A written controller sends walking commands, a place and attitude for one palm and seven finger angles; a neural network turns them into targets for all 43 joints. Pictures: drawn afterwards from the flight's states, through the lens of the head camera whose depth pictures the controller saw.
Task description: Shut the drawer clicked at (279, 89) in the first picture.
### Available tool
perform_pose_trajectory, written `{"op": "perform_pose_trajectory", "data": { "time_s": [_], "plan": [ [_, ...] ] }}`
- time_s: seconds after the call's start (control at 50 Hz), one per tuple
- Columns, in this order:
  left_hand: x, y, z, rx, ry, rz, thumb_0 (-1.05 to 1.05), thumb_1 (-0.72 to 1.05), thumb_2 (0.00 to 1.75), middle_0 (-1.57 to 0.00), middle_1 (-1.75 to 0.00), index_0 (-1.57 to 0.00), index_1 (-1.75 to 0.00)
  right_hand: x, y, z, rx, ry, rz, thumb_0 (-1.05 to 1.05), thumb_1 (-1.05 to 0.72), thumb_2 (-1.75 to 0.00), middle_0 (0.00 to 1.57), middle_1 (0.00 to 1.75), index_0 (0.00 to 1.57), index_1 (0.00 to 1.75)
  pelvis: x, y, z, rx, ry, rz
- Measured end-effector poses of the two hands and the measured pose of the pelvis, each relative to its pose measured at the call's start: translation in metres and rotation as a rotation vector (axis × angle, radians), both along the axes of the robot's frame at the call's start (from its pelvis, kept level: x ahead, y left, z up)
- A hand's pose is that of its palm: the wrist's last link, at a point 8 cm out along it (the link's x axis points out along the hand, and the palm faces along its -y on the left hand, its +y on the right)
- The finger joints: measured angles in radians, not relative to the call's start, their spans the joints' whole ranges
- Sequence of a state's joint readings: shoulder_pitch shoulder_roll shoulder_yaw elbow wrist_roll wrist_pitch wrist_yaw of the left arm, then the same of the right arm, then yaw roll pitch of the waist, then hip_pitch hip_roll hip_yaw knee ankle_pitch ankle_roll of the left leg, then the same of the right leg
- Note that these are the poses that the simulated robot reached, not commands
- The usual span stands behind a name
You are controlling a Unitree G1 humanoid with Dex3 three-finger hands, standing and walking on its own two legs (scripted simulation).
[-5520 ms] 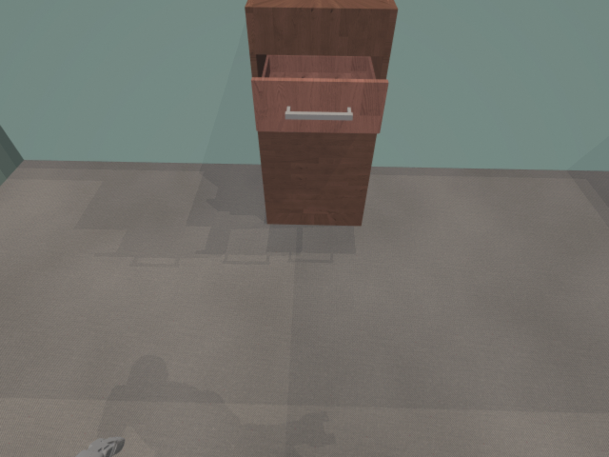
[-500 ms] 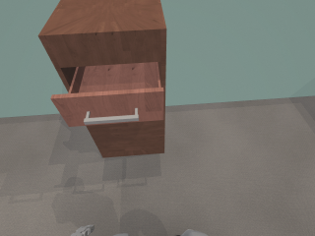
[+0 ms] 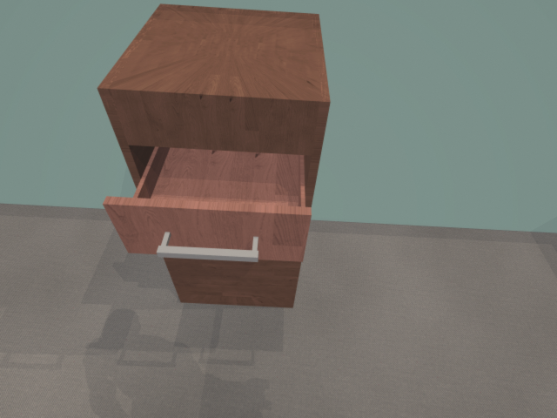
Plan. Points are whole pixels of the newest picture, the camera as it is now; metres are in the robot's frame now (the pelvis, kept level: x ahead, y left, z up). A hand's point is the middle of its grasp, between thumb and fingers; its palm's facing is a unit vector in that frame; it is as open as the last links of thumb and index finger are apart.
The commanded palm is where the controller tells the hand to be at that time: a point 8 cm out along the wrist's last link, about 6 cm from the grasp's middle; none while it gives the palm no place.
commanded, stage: come to a stop and stand still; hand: left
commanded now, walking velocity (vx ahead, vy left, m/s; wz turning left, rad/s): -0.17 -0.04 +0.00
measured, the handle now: (209, 246) +0.43 +0.19 -0.09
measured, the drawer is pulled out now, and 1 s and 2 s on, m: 0.17 0.17 0.17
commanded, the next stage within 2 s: look again from close up in 0.62 s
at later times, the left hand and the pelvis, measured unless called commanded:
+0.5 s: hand out of the picture +0.00 +0.16 -0.17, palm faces +0.02 -0.98 -0.21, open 7.3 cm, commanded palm none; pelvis -0.02 -0.02 +0.00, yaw -1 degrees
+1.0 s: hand out of the picture -0.01 +0.17 -0.18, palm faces +0.03 -0.98 -0.19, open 7.3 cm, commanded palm none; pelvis -0.01 +0.01 +0.00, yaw -1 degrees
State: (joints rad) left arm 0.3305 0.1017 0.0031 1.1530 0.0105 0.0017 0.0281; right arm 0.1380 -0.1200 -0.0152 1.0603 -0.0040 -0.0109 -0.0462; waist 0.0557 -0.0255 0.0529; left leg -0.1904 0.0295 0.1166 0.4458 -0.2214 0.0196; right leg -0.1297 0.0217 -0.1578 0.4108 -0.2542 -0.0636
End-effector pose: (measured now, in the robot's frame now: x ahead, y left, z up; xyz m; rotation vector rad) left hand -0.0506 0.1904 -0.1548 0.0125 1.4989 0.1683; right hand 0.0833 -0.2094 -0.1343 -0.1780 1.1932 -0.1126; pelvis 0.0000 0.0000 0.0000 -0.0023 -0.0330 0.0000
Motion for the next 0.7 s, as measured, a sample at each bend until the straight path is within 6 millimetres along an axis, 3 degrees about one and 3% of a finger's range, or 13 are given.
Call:
{"op": "perform_pose_trajectory", "data": {
  "time_s": [0.14, 0.28, 0.4, 0.58, 0.7],
  "plan": [
    [0.019, 0.022, 0.007, 0.069, -0.042, -0.041, 0.00, 0.91, 0.90, -0.20, -0.30, -0.20, -0.30, -0.019, -0.006, -0.009, 0.008, 0.035, -0.038, -0.01, -0.94, -0.89, 0.20, 0.30, 0.20, 0.30, -0.010, 0.002, -0.002, 0.012, 0.005, -0.013],
    [0.041, 0.040, 0.015, 0.137, -0.126, -0.085, 0.00, 0.91, 0.90, -0.19, -0.30, -0.20, -0.30, -0.065, -0.021, -0.014, 0.010, 0.111, -0.075, 0.00, -0.93, -0.89, 0.20, 0.30, 0.20, 0.30, -0.018, -0.005, -0.002, 0.015, 0.000, -0.015],
    [0.052, 0.033, 0.018, 0.134, -0.168, -0.111, 0.00, 0.91, 0.90, -0.19, -0.30, -0.19, -0.30, -0.107, -0.019, -0.016, 0.039, 0.194, -0.094, 0.00, -0.92, -0.89, 0.20, 0.30, 0.20, 0.30, -0.019, -0.012, 0.001, 0.016, -0.008, -0.013],
    [0.035, 0.010, 0.013, 0.096, -0.120, -0.100, 0.00, 0.92, 0.90, -0.20, -0.30, -0.20, -0.30, -0.155, -0.004, -0.016, 0.089, 0.314, -0.119, 0.01, -0.91, -0.89, 0.20, 0.30, 0.20, 0.30, -0.018, -0.020, 0.002, 0.014, -0.004, -0.010],
    [0.015, -0.003, 0.011, 0.075, -0.072, -0.117, 0.00, 0.91, 0.90, -0.20, -0.30, -0.20, -0.30, -0.160, 0.001, -0.021, 0.105, 0.319, -0.130, 0.01, -0.91, -0.89, 0.20, 0.30, 0.20, 0.30, -0.020, -0.017, -0.002, -0.011, 0.014, -0.015]
  ]
}}
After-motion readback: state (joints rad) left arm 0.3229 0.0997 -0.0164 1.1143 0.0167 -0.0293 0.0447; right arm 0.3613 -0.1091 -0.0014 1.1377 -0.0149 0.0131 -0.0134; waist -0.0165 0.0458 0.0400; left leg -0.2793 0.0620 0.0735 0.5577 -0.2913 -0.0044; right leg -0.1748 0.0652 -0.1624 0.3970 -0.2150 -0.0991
